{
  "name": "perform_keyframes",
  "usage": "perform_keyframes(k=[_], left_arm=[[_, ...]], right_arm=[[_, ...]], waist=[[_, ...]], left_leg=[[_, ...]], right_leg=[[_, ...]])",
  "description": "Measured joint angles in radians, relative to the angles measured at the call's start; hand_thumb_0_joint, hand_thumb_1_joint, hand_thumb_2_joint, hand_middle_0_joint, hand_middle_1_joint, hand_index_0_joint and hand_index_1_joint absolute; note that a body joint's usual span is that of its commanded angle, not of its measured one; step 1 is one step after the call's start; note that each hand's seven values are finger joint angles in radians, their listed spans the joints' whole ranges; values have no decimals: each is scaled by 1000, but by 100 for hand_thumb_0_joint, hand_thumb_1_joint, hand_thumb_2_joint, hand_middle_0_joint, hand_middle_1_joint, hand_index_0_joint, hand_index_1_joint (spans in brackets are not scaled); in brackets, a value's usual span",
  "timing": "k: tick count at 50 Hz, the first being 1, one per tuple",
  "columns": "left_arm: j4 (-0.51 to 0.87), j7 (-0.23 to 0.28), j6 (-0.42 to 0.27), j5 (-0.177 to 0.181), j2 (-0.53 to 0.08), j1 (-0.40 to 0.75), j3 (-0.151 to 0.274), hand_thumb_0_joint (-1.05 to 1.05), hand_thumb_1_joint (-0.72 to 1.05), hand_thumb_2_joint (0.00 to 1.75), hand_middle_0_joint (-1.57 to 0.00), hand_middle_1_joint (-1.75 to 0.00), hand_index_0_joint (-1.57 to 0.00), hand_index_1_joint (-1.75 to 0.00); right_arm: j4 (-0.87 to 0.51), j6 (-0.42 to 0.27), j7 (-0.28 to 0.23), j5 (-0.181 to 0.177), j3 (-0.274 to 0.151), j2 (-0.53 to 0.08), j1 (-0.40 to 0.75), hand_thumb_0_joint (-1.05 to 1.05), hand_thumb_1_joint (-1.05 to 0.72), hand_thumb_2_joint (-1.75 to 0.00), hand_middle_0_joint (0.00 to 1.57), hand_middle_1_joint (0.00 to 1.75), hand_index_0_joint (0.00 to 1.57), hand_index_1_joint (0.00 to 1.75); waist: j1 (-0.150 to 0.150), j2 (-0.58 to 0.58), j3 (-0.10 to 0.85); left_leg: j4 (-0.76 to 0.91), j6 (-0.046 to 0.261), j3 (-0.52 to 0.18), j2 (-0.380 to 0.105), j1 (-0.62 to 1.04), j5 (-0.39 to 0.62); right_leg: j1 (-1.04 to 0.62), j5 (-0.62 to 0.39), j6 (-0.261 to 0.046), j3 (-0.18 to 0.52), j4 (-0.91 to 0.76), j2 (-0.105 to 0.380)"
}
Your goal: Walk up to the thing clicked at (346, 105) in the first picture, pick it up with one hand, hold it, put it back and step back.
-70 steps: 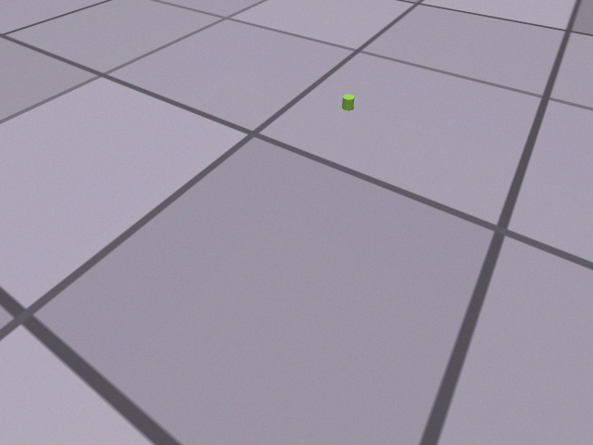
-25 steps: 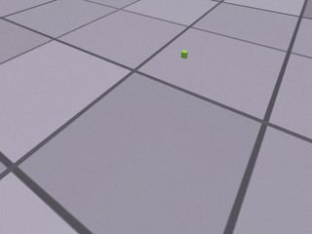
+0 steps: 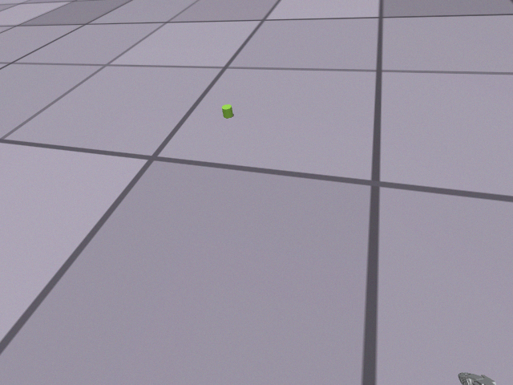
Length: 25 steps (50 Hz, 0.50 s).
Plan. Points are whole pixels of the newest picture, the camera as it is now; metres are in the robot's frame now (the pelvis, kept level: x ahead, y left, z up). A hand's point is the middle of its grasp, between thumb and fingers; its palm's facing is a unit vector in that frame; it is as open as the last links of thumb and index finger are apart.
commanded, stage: walk up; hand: left
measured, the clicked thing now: (227, 111) +2.18 +0.28 -0.73
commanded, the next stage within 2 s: none
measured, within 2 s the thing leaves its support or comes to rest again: neither
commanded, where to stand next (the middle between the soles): +1.83 +0.64 m, yaw -79 degrees
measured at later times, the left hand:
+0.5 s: hand (136, 302) +0.35 +0.29 -0.14, palm faces -0.32 -0.84 -0.45, open 7.4 cm
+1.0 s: hand (211, 131) +0.94 +0.17 -0.11, palm faces -0.49 -0.65 -0.59, open 7.3 cm
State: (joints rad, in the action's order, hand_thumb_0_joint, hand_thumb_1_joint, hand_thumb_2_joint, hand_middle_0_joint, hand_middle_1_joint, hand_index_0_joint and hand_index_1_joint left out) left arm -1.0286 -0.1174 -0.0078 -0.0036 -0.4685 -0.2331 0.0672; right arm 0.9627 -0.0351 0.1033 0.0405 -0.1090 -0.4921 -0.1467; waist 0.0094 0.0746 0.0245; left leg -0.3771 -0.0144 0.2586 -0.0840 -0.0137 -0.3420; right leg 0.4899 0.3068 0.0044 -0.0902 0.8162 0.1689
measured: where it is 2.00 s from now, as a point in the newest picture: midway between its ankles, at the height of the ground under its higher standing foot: (251, 207)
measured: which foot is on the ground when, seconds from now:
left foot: down 0.00-0.08, up 0.10-0.52, down 0.54-0.96, up 0.98-1.00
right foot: up 0.00-0.06, down 0.08-0.54, up 0.56-0.92, down 0.94-1.00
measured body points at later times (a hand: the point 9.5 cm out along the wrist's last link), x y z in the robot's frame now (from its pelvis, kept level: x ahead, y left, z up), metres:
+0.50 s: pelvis +0.30 +0.01 -0.02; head +0.33 -0.03 +0.43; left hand +0.37 +0.33 -0.11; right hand +0.40 -0.36 -0.10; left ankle +0.52 +0.11 -0.71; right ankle +0.08 -0.15 -0.74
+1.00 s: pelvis +0.64 +0.01 -0.03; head +0.64 -0.04 +0.41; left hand +0.97 +0.20 -0.07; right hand +0.48 -0.28 -0.17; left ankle +0.56 +0.13 -0.69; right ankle +0.66 -0.13 -0.74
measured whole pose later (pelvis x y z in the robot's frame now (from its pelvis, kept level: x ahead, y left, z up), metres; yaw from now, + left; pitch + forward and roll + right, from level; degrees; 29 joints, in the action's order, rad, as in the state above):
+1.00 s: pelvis +0.64 +0.01 -0.03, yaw -33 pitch -1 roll -1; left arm -0.80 0.04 -0.09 0.01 -0.49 -0.19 0.07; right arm 0.79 0.04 0.09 0.06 -0.11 -0.44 -0.32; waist 0.11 0.12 -0.08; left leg -1.07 -0.02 0.09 0.02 -0.25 -0.55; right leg 0.49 0.24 -0.07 -0.16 0.74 0.03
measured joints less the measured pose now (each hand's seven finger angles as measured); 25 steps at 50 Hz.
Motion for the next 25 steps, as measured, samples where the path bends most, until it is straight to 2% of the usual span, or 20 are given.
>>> perform_keyframes(k=[3, 4, 5, 6, 8, 10, 12, 15, 20, 23, 25], left_arm=[[2, 7, -13, 5, -39, -23, 12, 0, 91, 90, -20, -30, -21, -30], [4, 14, -23, 5, -52, -28, 18, 0, 91, 90, -20, -30, -21, -30], [7, 27, -38, 3, -48, -24, 24, 0, 91, 90, -20, -30, -21, -30], [21, 41, -54, 0, -42, -23, 28, 0, 91, 90, -20, -30, -21, -30], [47, 69, -77, 1, -12, -42, 25, 0, 91, 90, -20, -30, -20, -30], [48, 88, -82, 1, 31, -78, 2, 0, 91, 90, -20, -30, -20, -29], [39, 99, -82, 5, 66, -117, -22, 0, 91, 90, -20, -30, -20, -30], [21, 107, -87, 9, 102, -172, -44, 0, 90, 90, -20, -30, -21, -30], [22, 106, -107, 6, 121, -231, -55, 0, 90, 90, -21, -30, -21, -30], [48, 112, -115, 3, 104, -235, -49, 1, 90, 90, -21, -30, -22, -30], [63, 119, -111, -3, 77, -229, -42, 0, 90, 90, -21, -30, -22, -30]], right_arm=[[-3, 11, 10, 8, -6, -29, -13, 1, -90, -90, 21, 30, 21, 30], [-6, 15, 11, 11, -8, -36, -16, 1, -90, -90, 21, 30, 21, 30], [-6, 20, 10, 15, -11, -49, -14, 1, -90, -90, 20, 30, 21, 30], [-6, 29, 9, 16, -11, -56, -8, 1, -90, -90, 20, 30, 21, 30], [-9, 38, 17, 10, 2, -58, 15, 1, -91, -90, 20, 30, 20, 30], [-19, 32, 27, -1, 22, -44, 51, 1, -91, -90, 20, 30, 20, 30], [-48, 22, 38, -9, 43, -17, 85, 1, -91, -90, 20, 30, 20, 30], [-111, 17, 60, -8, 65, 23, 118, 1, -91, -90, 20, 30, 20, 30], [-189, 42, 89, 6, 65, 30, 132, 1, -91, -90, 20, 30, 21, 30], [-205, 51, 87, 7, 45, 6, 134, 0, -90, -90, 21, 30, 21, 30], [-212, 53, 84, 6, 27, -9, 130, 0, -90, -90, 20, 30, 21, 30]], waist=[[6, 9, 48], [5, 14, 64], [-3, 44, 69], [-14, 67, 68], [-44, 90, 50], [-55, 109, 21], [-62, 105, -15], [-73, 73, -58], [-71, 33, -67], [-62, 32, -69], [-51, 32, -67]], left_leg=[[-106, -5, 32, -24, 28, -113], [-176, 8, 32, -43, 16, -167], [-296, 26, -10, -70, -25, -220], [-451, 30, -79, -69, -93, -258], [-693, 17, -200, -6, -231, -250], [-795, 8, -251, 31, -360, -192], [-788, 7, -261, 33, -473, -107], [-667, 4, -285, 9, -599, 26], [-512, -22, -324, -30, -729, 247], [-384, -28, -324, -35, -706, 294], [-302, -20, -314, -24, -641, 278]], right_leg=[[-60, -37, -10, -31, -58, 29], [-84, 10, 1, -37, -69, 22], [-81, 58, 8, -48, -29, -4], [-72, 92, 8, -55, 13, -26], [-90, 119, 0, -49, 25, -63], [-160, 99, -4, -39, -57, -97], [-245, 68, 1, -13, -162, -117], [-360, 37, 12, 49, -300, -121], [-481, 40, 29, 134, -455, -98], [-525, 78, 51, 167, -490, -81], [-544, 130, 71, 185, -475, -66]])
